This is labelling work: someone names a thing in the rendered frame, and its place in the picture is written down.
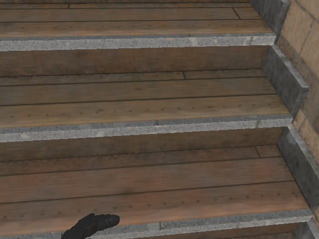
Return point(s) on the robot left hand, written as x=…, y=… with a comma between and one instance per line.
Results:
x=90, y=224

